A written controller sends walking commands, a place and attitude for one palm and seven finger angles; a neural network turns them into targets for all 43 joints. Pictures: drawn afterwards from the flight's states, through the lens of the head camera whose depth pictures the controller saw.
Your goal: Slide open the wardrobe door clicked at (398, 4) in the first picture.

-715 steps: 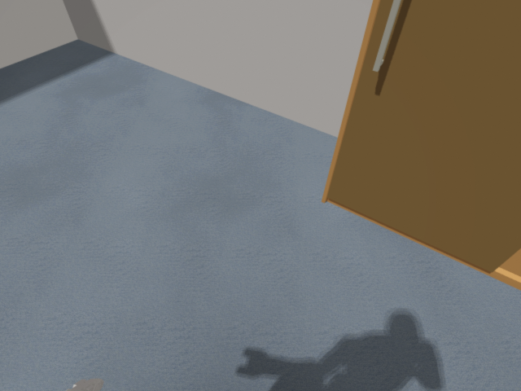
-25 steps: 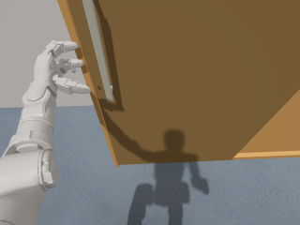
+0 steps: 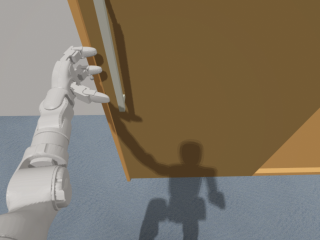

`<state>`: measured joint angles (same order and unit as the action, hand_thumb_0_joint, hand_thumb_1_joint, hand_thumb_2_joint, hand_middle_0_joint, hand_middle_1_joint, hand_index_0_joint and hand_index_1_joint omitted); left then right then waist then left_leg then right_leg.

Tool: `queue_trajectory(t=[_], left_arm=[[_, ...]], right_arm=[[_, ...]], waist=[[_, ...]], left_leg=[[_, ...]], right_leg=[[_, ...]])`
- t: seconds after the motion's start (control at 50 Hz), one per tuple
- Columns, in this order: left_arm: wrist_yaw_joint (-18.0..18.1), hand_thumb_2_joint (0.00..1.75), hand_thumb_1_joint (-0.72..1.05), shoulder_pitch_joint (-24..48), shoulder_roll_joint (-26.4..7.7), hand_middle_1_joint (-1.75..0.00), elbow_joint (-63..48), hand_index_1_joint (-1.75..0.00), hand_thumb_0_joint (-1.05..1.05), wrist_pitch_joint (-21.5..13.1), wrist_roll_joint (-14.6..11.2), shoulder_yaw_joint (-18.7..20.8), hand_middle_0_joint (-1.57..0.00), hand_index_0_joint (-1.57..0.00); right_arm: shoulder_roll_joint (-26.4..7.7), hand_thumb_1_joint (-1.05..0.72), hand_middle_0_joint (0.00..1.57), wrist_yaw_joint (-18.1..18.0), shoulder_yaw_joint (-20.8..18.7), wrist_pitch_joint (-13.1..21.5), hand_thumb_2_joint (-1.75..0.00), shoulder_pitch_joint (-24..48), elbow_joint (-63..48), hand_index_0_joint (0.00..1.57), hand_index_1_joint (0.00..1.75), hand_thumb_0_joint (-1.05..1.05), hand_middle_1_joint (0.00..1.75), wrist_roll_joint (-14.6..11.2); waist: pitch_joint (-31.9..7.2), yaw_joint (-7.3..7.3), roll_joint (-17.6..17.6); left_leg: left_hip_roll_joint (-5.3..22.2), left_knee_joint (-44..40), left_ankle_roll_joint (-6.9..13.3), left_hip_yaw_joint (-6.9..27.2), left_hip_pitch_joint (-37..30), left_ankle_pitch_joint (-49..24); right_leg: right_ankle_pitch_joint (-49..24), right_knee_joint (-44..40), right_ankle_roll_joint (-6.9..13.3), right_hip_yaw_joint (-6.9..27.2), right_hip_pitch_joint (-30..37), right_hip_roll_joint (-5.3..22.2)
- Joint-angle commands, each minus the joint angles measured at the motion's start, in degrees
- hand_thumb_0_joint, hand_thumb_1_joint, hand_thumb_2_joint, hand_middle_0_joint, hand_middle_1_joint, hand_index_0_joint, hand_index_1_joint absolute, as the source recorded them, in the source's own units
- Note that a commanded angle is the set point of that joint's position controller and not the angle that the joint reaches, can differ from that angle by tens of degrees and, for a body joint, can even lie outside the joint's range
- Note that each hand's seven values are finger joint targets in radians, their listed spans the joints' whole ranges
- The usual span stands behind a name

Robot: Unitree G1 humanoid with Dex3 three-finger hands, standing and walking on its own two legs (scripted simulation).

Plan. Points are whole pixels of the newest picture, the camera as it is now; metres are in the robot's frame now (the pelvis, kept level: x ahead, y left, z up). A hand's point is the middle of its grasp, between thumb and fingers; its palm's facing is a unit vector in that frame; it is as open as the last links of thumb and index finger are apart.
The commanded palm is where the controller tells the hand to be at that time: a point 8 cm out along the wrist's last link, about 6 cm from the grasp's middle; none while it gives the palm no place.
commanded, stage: feel for the door with the fingertips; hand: left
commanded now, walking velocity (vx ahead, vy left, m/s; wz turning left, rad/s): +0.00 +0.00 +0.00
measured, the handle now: (114, 62) +0.52 +0.12 +0.17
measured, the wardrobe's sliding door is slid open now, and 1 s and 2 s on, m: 0.00 0.00 0.00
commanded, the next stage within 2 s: slide the fingers in behind the handle in 0.56 s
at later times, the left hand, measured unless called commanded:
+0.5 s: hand (101, 75) +0.47 +0.14 +0.16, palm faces +0.01 -1.00 -0.01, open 13.9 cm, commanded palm +0.45 +0.20 +0.16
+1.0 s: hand (103, 77) +0.47 +0.14 +0.16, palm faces -0.01 -1.00 +0.00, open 13.8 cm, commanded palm +0.44 +0.19 +0.16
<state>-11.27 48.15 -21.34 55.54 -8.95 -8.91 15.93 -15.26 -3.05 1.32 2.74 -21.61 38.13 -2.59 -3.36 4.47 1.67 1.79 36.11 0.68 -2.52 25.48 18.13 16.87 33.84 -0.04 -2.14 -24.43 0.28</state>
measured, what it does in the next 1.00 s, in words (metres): stands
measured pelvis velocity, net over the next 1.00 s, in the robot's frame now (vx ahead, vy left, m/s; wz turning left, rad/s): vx -0.01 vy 0.00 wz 0.00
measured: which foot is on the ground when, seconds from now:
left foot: down 0.00-1.00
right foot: down 0.00-1.00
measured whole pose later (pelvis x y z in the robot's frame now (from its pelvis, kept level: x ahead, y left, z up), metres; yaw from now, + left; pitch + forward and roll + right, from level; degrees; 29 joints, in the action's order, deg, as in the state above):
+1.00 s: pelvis -0.01 +0.00 +0.00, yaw +0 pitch +9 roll -1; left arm -7.6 53.1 -20.1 61.6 -12.0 -7.7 14.4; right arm -15.5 -2.3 0.9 4.0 -23.3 40.0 -1.9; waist -3.3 5.9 1.6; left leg 1.9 37.3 0.6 -2.3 28.4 17.5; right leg 16.3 35.1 0.1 -2.2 -27.3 0.2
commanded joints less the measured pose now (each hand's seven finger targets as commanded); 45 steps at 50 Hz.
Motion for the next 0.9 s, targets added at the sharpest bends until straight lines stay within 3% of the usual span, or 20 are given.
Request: queue_trajectory(t=[0.0,0.14,0.2,0.26,0.28,0.3,0.34,0.38,0.46,0.5,0.58,0.62,0.66,0.68,0.7,0.8,0.84,0.88], left_arm=[[1.1,0.3,-0.5,27.2,-9.4,-1.2,-14.6,-1.2,0.0,-2.6,-0.8,0.5,-0.3,-0.3],[3.5,0.3,-0.5,29.7,-10.6,-1.2,-13.8,-1.2,0.0,-3.0,0.3,1.5,-0.3,-0.3],[3.7,0.3,-0.5,29.9,-10.0,-1.2,-14.1,-1.2,0.0,-4.2,0.6,1.1,-0.3,-0.3],[3.7,0.3,-0.5,32.1,-9.4,-1.2,-12.3,-1.2,0.0,-4.4,0.8,0.2,-0.3,-0.3],[3.8,0.3,-0.5,31.1,-11.3,-1.2,-10.3,-1.2,0.0,-4.3,0.7,2.0,-0.3,-0.3],[3.8,0.3,-0.5,31.0,-12.5,-1.2,-9.2,-1.2,0.0,-4.2,0.8,2.9,-0.3,-0.3],[3.5,0.3,-0.5,33.0,-11.8,-1.2,-7.1,-1.2,0.0,-3.8,1.1,1.5,-0.3,-0.3],[3.6,0.3,-0.5,34.1,-13.3,-1.2,-6.4,-1.2,0.0,-4.5,1.6,2.3,-0.3,-0.3],[2.9,0.3,-0.5,37.1,-11.1,-1.2,-6.1,-1.2,0.0,-5.8,1.3,0.3,-0.3,-0.3],[2.7,0.3,-0.5,36.8,-12.4,-1.2,-5.6,-1.2,0.0,-6.3,0.8,1.7,-0.3,-0.3],[2.7,0.3,-0.5,39.7,-11.3,-1.2,-4.7,-1.2,0.0,-6.4,1.1,0.1,-0.3,-0.3],[3.0,0.3,-0.5,40.0,-12.7,-1.2,-3.7,-1.2,0.0,-6.3,1.3,1.2,-0.3,-0.3],[3.0,0.3,-0.5,42.0,-11.3,-1.2,-2.0,-1.2,0.0,-5.8,1.4,-0.3,-0.3,-0.3],[3.2,0.3,-0.5,41.7,-11.9,-1.2,-2.0,-1.2,0.0,-6.2,1.2,0.2,-0.3,-0.3],[3.1,0.3,-0.5,41.5,-11.4,-1.2,-3.3,-1.2,0.0,-6.5,1.5,-0.1,-0.3,-0.3],[3.0,0.3,-0.5,37.7,-10.3,-1.2,-3.3,-1.2,0.0,-6.7,1.0,0.1,-0.3,-0.3],[3.0,0.3,-0.5,38.7,-8.3,-1.2,-5.0,-1.2,0.0,-7.0,1.1,-1.7,-0.3,-0.3],[3.4,0.3,-0.5,35.4,-9.2,-1.2,-5.4,-1.2,0.0,-7.2,0.6,-0.3,-0.3,-0.3]], right_arm=[[-8.2,-0.9,0.2,-0.4,-3.3,2.1,-0.9,-1.4,-5.3,0.2,0.3,0.0,0.3,-0.2],[-7.9,-0.9,0.2,-0.5,-3.1,2.2,-0.9,-1.2,-4.9,0.2,0.3,0.0,0.3,0.0],[-7.8,-0.9,0.2,-0.5,-3.2,2.5,-0.9,-1.1,-4.9,0.2,0.3,0.0,0.3,0.1],[-7.8,-0.9,0.2,-0.5,-3.1,2.7,-0.9,-1.1,-4.3,0.2,0.3,0.0,0.3,0.1],[-8.2,-0.9,0.2,-0.7,-3.1,2.5,-0.9,-1.9,-4.1,0.2,0.3,0.0,0.3,0.3],[-8.2,-0.9,0.2,-0.8,-3.0,2.4,-0.9,-1.7,-4.1,0.2,0.3,0.0,0.3,0.1],[-8.2,-0.9,0.2,-0.8,-2.8,2.3,-0.9,-1.6,-4.0,0.2,0.3,0.0,0.3,0.0],[-8.4,-0.9,0.2,-1.0,-2.9,2.3,-0.9,-2.3,-3.9,0.2,0.3,0.0,0.3,0.2],[-8.3,-0.9,0.2,-0.8,-3.0,2.8,-0.9,-2.9,-3.5,0.2,0.3,0.0,0.3,0.2],[-8.6,-0.9,0.2,-0.8,-3.1,2.9,-0.9,-3.6,-3.3,0.2,0.3,0.0,0.3,0.2],[-8.7,-0.9,0.2,-0.7,-3.2,2.8,-0.9,-4.6,-2.5,0.2,0.3,0.0,0.3,0.4],[-8.9,-0.9,0.2,-0.7,-3.2,2.9,-0.9,-4.9,-2.0,0.2,0.3,0.0,0.3,0.4],[-9.0,-0.9,0.2,-0.7,-3.1,3.0,-0.9,-5.1,-1.5,0.2,0.3,0.0,0.3,0.4],[-9.1,-0.9,0.2,-0.7,-3.2,3.0,-0.9,-5.7,-1.5,0.2,0.3,0.0,0.3,0.6],[-9.1,-0.9,0.2,-0.5,-3.4,3.2,-0.9,-5.5,-1.6,0.2,0.3,0.0,0.3,0.6],[-9.1,-0.9,0.2,-0.1,-3.4,3.3,-0.9,-5.6,-2.2,0.2,0.3,0.0,0.3,0.7],[-8.8,-0.9,0.2,0.1,-3.4,3.4,-0.9,-5.0,-2.4,0.2,0.3,0.0,0.3,0.6],[-8.9,-0.9,0.2,0.2,-3.5,3.5,-0.9,-5.2,-2.7,0.2,0.3,0.0,0.3,0.8]], waist=[[-19.2,0.24,0.0],[-18.8,0.35,-1.4],[-20.8,0.2,-0.2],[-19.5,0.77,0.8],[-19.5,0.78,-2.3],[-19.1,0.59,-2.7],[-16.9,1.54,-2.9],[-17.5,1.51,-2.1],[-19.6,2.48,-0.1],[-20.9,2.38,-1.9],[-19.8,3.35,-0.5],[-20.0,3.37,0.1],[-17.2,4.65,-0.4],[-18.1,4.37,-1.7],[-20.6,3.99,0.6],[-20.7,2.85,-0.6],[-20.3,3.21,1.1],[-21.0,2.08,0.3]], left_leg=[[-0.9,-3.1,1.0,2.7,-12.8,-19.2],[-1.5,-3.7,1.3,2.2,-10.8,-14.6],[-1.6,-3.4,1.3,2.2,-12.1,-15.8],[-1.6,-3.5,1.1,2.2,-11.8,-14.6],[-1.6,-3.4,1.3,2.3,-10.7,-14.6],[-1.7,-3.6,1.4,2.0,-9.6,-14.0],[-1.7,-3.8,1.5,1.8,-8.0,-11.8],[-1.8,-3.5,1.5,1.8,-8.1,-11.7],[-1.7,-3.0,1.3,2.2,-9.8,-12.1],[-1.6,-2.7,1.4,2.3,-9.6,-12.9],[-1.7,-2.6,1.4,2.8,-9.2,-11.9],[-1.7,-2.5,1.3,2.9,-9.1,-11.3],[-1.5,-2.8,1.3,3.0,-7.9,-8.4],[-1.5,-2.8,1.4,3.3,-7.8,-9.0],[-1.5,-2.7,1.2,3.4,-9.8,-10.3],[-1.3,-2.7,1.0,3.6,-9.7,-10.9],[-1.2,-2.8,0.8,3.6,-10.7,-10.3],[-1.2,-2.7,0.9,3.7,-10.9,-11.8]], right_leg=[[-20.0,-2.8,1.2,-0.5,5.5,-1.8],[-18.1,-3.4,1.0,0.1,6.8,-1.6],[-18.9,-3.0,1.2,0.2,7.1,-1.6],[-18.0,-3.1,1.1,0.3,5.9,-1.5],[-18.2,-3.2,1.0,0.1,6.9,-1.5],[-18.4,-3.3,0.9,0.4,7.4,-1.4],[-17.1,-3.8,0.7,0.7,6.3,-1.3],[-16.3,-3.7,0.8,0.7,6.3,-1.1],[-16.4,-3.4,0.8,0.9,4.7,-1.4],[-17.3,-3.1,0.7,0.9,5.3,-1.5],[-15.4,-3.3,0.8,0.6,3.8,-1.4],[-14.8,-3.4,0.7,0.8,2.9,-1.6],[-11.9,-4.1,0.5,0.8,0.7,-1.6],[-11.9,-3.9,0.6,0.5,1.8,-1.5],[-12.8,-3.3,0.7,0.5,1.2,-1.6],[-12.7,-2.8,0.9,0.0,1.4,-1.9],[-11.7,-3.0,1.0,-0.1,0.3,-1.8],[-12.6,-2.6,1.2,-0.4,1.9,-1.9]])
